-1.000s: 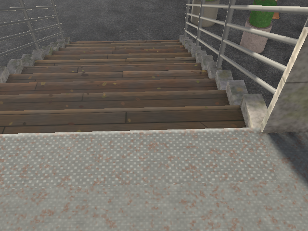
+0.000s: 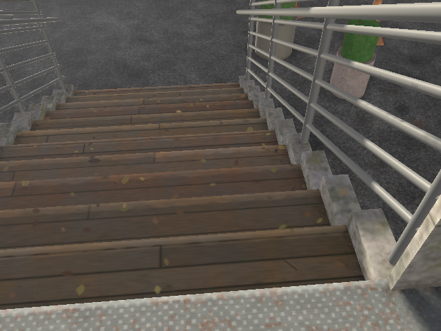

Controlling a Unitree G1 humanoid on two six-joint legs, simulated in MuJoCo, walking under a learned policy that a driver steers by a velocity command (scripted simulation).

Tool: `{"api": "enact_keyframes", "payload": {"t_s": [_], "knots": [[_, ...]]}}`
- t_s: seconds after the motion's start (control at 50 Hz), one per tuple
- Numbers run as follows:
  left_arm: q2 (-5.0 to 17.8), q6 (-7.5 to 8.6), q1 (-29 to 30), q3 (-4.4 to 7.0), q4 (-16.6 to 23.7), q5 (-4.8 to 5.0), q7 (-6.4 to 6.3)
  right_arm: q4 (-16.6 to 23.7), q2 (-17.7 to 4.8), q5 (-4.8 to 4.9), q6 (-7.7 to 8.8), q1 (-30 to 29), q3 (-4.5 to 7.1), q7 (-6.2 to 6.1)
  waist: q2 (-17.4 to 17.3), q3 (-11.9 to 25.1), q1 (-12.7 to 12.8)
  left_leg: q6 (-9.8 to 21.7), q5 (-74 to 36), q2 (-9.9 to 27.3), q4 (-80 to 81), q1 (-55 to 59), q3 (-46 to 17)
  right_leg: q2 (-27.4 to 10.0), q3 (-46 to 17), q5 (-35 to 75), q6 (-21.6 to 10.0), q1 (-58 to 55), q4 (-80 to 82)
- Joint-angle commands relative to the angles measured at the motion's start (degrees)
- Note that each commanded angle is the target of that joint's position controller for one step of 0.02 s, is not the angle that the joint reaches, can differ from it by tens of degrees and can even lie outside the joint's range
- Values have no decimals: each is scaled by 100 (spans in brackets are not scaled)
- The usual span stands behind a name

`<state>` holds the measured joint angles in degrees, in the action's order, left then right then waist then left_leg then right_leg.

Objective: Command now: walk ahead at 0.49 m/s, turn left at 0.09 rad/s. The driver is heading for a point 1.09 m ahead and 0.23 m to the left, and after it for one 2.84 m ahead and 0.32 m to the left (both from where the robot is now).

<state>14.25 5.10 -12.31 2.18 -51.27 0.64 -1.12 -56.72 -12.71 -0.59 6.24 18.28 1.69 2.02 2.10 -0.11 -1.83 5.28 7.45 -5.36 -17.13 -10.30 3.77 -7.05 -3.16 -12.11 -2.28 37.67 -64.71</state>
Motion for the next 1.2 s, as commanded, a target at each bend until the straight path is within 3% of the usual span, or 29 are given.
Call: {"api": "enact_keyframes", "payload": {"t_s": [0.02, 0.1, 0.16, 0.2, 0.24, 0.26, 0.28, 0.3, 0.32, 0.36, 0.38, 0.42, 0.54, 0.68, 0.74, 0.76, 0.78, 0.8, 0.82, 0.84, 0.86, 0.88, 0.92, 0.98, 1.02, 1.06, 1.1, 1.14, 1.2], "knots": [[276, -20, -157, 81, 275, -98, -33, 338, -736, 26, 96, -240, 115, -116, -388, -313, 272, 977, -578, 1508, 1147, -787, -1184, -187, 20, 920, 164, -184, 1038], [221, 63, 792, 40, 512, -25, 25, 276, -986, 130, -14, 268, 191, -213, -468, -328, -73, 770, -351, 1417, 939, -353, -1196, 204, 166, 1593, 310, -519, 2764], [291, 126, 1203, 33, 663, 60, 157, 201, -898, 187, -115, 654, 190, -204, -534, -409, -203, 800, 88, 1609, 561, -12, -1557, 348, 153, 1315, 301, -725, 3324], [497, 202, 1088, 94, 682, 64, 201, 243, -959, 192, -168, 632, 231, -236, -628, -355, -42, 721, 246, 1735, 267, 181, -1868, 406, 96, 942, 220, -1095, 3656], [743, 265, 249, 224, 469, 34, 169, 324, -894, 181, -204, 519, 219, -259, -788, -29, 443, 550, -247, 1498, -497, 89, -1933, 525, 201, 429, 43, -2213, 3962], [1109, 313, -703, 347, 309, -51, 114, 478, -616, 139, -181, 351, 125, -247, -438, 689, 884, 319, -273, 1062, -1960, -481, -1574, -124, -394, 314, -272, -3559, 3924], [1647, 276, -1460, 492, 235, -157, 79, 650, -105, 157, -89, 673, 10, -251, 906, 1464, 921, -138, 1046, 195, -4165, -2454, -720, -1388, -2245, -310, -882, -5580, 4160], [1342, 245, -1586, 416, 167, -202, 133, 675, -227, 271, -9, 1033, 17, -233, 1763, 1859, 821, -132, 2571, 191, -5357, -3326, -1123, -1877, -3887, -876, -1241, -5774, 4799], [765, 252, -1175, 262, 242, -96, 144, 667, -728, 387, -25, 858, 156, -242, 1138, 1170, 717, -83, 2164, 550, -5897, -3693, -1355, -1758, -3222, -1068, -1043, -5194, 4778], [433, 214, -332, 143, 353, -49, 157, 773, -738, 323, -137, 306, 234, -280, 316, 277, 485, -145, 1161, 938, -5571, -3450, -1164, -1157, -1657, -347, -698, -3788, 5091], [361, 204, -196, 108, 301, -73, 147, 761, -641, 277, -212, 321, 273, -300, 315, 17, 349, -173, 875, 1077, -5272, -3197, -1182, -899, -1120, 26, -563, -3361, 5281], [377, 208, -168, 137, 187, -101, 149, 802, -363, 273, -352, 481, 255, -265, 488, -64, 156, -267, 598, 1196, -5115, -2816, -1010, -792, -502, 755, -624, -2931, 5440], [691, 167, -379, 300, -39, -183, 44, 1311, -287, 180, -476, -336, 252, -235, 138, -273, 240, -305, -607, 1213, -3568, -3181, -977, -820, 550, 1868, -677, -3118, 5421], [1010, -34, -708, 395, -186, 2, -67, 2026, -289, 191, -438, -1553, 216, 96, 111, -572, 569, -37, -415, 1079, -2241, -2954, -211, -1066, 1176, 1945, -562, -3692, 5032], [1216, -152, -408, 453, -141, 35, -72, 2040, -583, 195, -432, -959, 365, 120, 281, -117, 96, 281, 469, 632, -2331, -1894, 236, -1089, 1442, 4216, -443, -3856, 3954], [1245, -186, -233, 442, -99, 57, -75, 1857, -830, 209, -421, -178, 512, 101, 155, 290, -379, 457, 181, 318, -1925, -796, 404, -857, 1627, 4702, -308, -3662, 2852], [1154, -178, -239, 396, -28, -13, -92, 1617, -1398, 219, -431, 837, 765, -10, -359, 857, -811, 785, -205, 597, -1562, 885, -393, -504, 1700, 3675, -32, -2607, 1051], [293, -54, -921, 159, 171, -297, 17, 1678, -1970, 329, -423, 627, 823, -63, -1906, 1127, -43, 1644, -64, 1869, -1228, 2545, -3006, 546, 1279, -1895, 282, -217, -1067], [631, 201, -639, 204, 390, -40, 103, 1851, -1670, 288, -339, 782, 686, 16, -1660, 2101, -269, 2197, 1143, 2405, -98, 2903, -4972, 836, -100, -2260, 192, 507, -1782], [1075, 292, 35, 345, 576, 209, 106, 1810, -1252, 242, -286, 592, 566, 61, -1012, 1293, -352, 1823, 886, 2328, 152, 2422, -4398, 601, -194, -1741, 54, 944, -1704], [1000, 291, -41, 333, 518, 205, 63, 1773, -1062, 235, -276, 258, 503, 58, -561, 827, -117, 1553, 345, 2215, 87, 1630, -3551, 335, -139, -1236, -19, 755, -1314], [960, 214, -225, 355, 346, 97, 12, 1827, -775, 195, -264, -184, 407, 60, -234, 577, 114, 1316, -405, 2029, -3, 842, -2811, 55, -123, -866, 10, 304, -942], [880, -25, -532, 395, 193, 62, 2, 1785, -499, 92, -180, -416, 304, 67, -246, 543, 361, 1144, -865, 1728, 74, 47, -2143, -203, -274, -502, 30, -433, -345], [488, -224, -289, 292, 291, -54, -9, 1419, -778, 22, -124, -12, 403, -57, -271, 431, 302, 1165, -1954, 1696, 158, -152, -1567, -85, -140, -167, 167, -384, 178], [475, -232, -381, 293, 230, -25, 52, 1294, -971, -79, -90, 182, 467, -113, -239, 478, 265, 1073, -2014, 1784, -3, -2, -1430, -10, -285, 764, 124, -115, 160], [815, -193, -74, 442, 395, 184, 112, 1232, -813, 76, 10, 190, 410, -192, -514, 149, 244, 568, -867, 1633, -59, 251, -1237, 126, -874, 1539, -56, 454, 1003], [790, -163, 134, 460, 495, 116, 163, 1136, -780, 83, 64, 221, 375, -281, -557, -153, 218, 287, -458, 1435, -29, -110, -779, 405, -834, 2474, -121, 303, 1949], [461, -181, 195, 396, 521, -46, 239, 971, -687, 106, 37, 304, 358, -389, -699, -111, 143, 228, 129, 1383, -542, -418, -539, 501, -686, 3703, -87, -97, 2380], [404, -289, 97, 393, 612, -55, 341, 848, -567, 49, 35, 450, 293, -428, -654, -288, 121, 408, 255, 1703, -1232, -383, -769, 565, -1010, 3733, -183, 390, 2252]]}}
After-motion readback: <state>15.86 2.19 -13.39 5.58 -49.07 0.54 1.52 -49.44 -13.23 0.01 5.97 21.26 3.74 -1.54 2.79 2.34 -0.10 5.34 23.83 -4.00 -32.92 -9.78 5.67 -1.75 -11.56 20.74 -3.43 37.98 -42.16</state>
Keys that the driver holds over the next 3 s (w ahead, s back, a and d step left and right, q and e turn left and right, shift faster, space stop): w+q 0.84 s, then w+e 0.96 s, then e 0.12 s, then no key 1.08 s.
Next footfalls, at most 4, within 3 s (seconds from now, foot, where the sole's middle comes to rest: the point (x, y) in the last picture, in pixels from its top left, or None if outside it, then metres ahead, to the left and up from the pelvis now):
0.26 right None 0.31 -0.15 -0.78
0.78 left None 0.49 0.17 -0.78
1.48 right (199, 261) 0.85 0.08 -0.95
2.00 left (140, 227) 1.12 0.36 -1.12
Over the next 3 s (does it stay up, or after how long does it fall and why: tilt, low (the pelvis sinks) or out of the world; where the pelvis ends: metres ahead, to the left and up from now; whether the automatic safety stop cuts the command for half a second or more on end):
stays up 1.09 0.23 -0.34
